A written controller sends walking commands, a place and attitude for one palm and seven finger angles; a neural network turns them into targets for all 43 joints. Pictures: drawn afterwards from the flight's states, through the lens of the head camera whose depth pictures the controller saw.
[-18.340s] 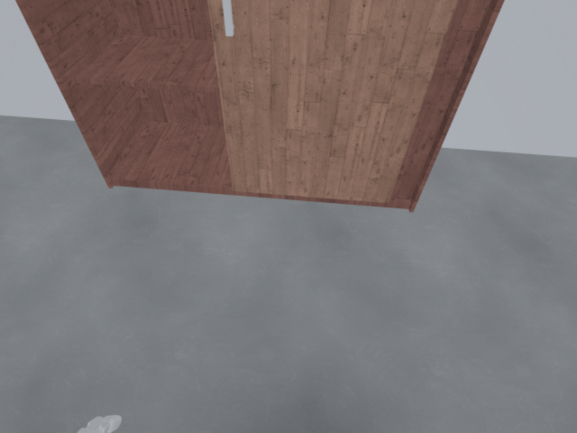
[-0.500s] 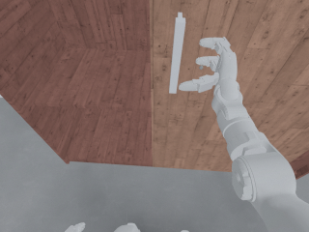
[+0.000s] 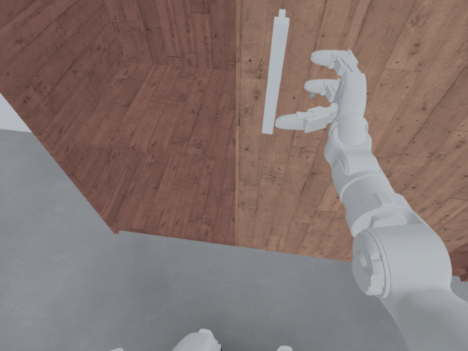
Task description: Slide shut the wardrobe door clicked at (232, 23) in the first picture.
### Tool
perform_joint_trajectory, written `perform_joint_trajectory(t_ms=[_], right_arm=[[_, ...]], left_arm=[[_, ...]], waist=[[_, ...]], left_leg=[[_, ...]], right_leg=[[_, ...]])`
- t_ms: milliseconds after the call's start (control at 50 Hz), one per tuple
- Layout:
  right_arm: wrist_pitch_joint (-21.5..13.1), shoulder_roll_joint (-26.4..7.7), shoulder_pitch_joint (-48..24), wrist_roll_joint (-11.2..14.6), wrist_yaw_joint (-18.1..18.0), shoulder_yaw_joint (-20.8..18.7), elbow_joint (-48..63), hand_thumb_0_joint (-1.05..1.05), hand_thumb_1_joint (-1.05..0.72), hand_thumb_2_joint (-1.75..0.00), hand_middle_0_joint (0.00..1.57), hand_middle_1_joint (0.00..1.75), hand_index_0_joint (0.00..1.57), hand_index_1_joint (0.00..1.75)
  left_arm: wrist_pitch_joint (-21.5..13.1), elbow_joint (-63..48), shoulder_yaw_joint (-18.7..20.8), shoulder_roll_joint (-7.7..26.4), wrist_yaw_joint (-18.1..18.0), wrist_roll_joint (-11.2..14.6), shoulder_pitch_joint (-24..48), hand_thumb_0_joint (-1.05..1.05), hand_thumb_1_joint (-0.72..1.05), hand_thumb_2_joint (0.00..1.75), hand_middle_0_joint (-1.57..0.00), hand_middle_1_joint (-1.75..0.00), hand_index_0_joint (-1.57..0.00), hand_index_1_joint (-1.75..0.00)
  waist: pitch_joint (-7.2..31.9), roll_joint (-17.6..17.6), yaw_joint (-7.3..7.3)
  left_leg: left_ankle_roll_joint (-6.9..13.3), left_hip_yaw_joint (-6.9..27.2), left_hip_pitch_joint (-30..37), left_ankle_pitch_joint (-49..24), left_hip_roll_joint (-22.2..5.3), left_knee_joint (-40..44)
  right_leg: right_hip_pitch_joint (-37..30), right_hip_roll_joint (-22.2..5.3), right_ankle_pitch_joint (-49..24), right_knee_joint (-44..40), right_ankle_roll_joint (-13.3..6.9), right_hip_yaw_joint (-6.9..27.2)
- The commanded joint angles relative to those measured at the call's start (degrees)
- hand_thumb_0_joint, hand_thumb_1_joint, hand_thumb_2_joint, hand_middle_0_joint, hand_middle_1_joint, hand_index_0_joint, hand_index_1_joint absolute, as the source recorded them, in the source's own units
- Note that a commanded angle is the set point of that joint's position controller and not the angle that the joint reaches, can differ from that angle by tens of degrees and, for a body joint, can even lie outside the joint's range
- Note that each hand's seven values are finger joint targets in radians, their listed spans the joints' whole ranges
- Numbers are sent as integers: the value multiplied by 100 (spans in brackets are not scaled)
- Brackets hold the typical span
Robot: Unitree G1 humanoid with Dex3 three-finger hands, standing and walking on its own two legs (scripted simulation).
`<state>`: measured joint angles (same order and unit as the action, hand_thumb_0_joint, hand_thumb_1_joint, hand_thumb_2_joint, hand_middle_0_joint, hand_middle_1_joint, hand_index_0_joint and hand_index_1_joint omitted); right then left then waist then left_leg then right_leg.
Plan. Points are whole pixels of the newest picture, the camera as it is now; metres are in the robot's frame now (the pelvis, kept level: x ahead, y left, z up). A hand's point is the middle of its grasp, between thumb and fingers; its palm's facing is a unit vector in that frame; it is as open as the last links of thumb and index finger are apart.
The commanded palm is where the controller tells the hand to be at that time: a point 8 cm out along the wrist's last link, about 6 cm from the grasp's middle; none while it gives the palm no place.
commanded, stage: slide the fingers in behind the handle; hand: right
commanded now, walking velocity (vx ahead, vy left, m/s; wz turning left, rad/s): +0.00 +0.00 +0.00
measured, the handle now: (273, 78) +0.54 +0.03 +0.17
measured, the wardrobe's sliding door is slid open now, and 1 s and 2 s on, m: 0.54 0.54 0.54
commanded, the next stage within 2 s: grip the handle and tug to test in 0.14 s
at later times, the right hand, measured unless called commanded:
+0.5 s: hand (307, 94) +0.50 -0.03 +0.17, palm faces +0.03 +1.00 -0.02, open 12.2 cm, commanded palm +0.51 -0.06 +0.15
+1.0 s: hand (310, 94) +0.50 -0.04 +0.17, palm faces +0.03 +1.00 -0.02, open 5.1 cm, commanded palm +0.51 -0.07 +0.15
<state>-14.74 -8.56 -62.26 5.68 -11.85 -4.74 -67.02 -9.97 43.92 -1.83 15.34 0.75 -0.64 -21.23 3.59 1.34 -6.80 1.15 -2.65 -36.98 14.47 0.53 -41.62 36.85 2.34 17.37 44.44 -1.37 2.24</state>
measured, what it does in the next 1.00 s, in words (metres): stands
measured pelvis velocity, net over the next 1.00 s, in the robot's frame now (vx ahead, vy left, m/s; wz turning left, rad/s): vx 0.00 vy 0.00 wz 0.00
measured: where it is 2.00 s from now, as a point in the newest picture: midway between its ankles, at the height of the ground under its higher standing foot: outside the picture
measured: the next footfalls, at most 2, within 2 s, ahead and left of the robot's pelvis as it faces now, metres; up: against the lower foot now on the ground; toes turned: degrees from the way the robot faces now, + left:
none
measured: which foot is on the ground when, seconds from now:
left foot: down 0.00-1.00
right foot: down 0.00-1.00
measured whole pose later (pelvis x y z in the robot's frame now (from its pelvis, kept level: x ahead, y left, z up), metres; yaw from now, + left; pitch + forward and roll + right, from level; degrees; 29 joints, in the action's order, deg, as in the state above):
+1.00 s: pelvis +0.00 +0.00 +0.00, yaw +0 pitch +10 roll +1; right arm -14.3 -8.6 -62.6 5.3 -12.6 -5.0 -67.5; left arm -8.6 43.4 -1.8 15.4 0.8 -0.9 -20.9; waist 3.9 1.5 -7.1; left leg 1.2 -2.5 -37.4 14.8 0.8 -42.1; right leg 37.3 2.3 17.6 45.0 -1.3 2.4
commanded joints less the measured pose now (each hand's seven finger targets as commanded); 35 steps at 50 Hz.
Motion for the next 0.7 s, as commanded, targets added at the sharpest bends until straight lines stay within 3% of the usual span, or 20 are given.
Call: perform_joint_trajectory(t_ms=[0, 220, 360, 420, 500, 540, 600, 680], right_arm=[[-94, -89, -3242, -93, 118, 179, 931, 0, 50, -30, 30, 120, 30, 120], [-114, 24, -3418, -171, 1, 267, 994, 0, 50, -30, 30, 120, 30, 120], [-140, -61, -3461, -190, -8, 208, 970, 0, 17, -44, 33, 125, 33, 125], [-142, -183, -3392, -165, 13, 126, 934, 0, 3, -50, 35, 127, 35, 127], [-146, 29, -3383, -142, 26, 254, 911, 0, -15, -58, 37, 129, 37, 129], [-140, -96, -3371, -127, 28, 165, 922, 0, -25, -62, 38, 131, 38, 131], [-115, -196, -3334, -83, 81, 106, 939, 0, -39, -68, 40, 133, 40, 133], [-154, -56, -3401, -117, 88, 215, 1014, 0, -57, -76, 42, 135, 42, 135]], left_arm=[[-199, -435, 263, 852, -90, -17, -422, 0, 90, 90, -20, -30, -20, -30], [-177, -434, 274, 866, -83, -58, -469, 0, 90, 90, -20, -30, -20, -30], [-154, -423, 280, 872, -70, -66, -504, 0, 90, 90, -20, -30, -20, -30], [-147, -442, 286, 876, -71, -71, -481, 0, 90, 90, -20, -30, -20, -30], [-150, -445, 272, 859, -73, -54, -452, 0, 90, 90, -20, -30, -20, -30], [-142, -441, 280, 880, -86, -55, -479, 0, 90, 90, -20, -30, -20, -30], [-120, -459, 271, 853, -94, -36, -448, 0, 90, 90, -20, -30, -20, -30], [-121, -461, 270, 840, -85, -33, -446, 0, 90, 90, -20, -30, -20, -30]], waist=[[1300, -325, -668], [1354, -224, -743], [1396, -178, -736], [1418, -381, -712], [1265, -242, -727], [1360, -432, -712], [1358, -395, -695], [1351, -214, -705]], left_leg=[[22, 173, 113, 1146, 179, 845], [24, 118, -50, 1088, 186, 770], [27, 108, -43, 1014, 192, 755], [19, 150, 80, 1109, 187, 802], [30, 129, -43, 1086, 194, 777], [20, 157, 85, 1050, 198, 814], [9, 214, 194, 1114, 181, 864], [24, 164, 85, 1038, 183, 811]], right_leg=[[-756, -68, 1481, -933, 66, 162], [-871, -100, 1527, -925, 74, 211], [-891, -95, 1472, -929, 75, 216], [-777, -75, 1458, -883, 56, 168], [-816, -90, 1522, -918, 70, 197], [-807, -76, 1403, -898, 49, 164], [-702, -61, 1355, -850, 44, 85], [-832, -68, 1401, -889, 65, 151]])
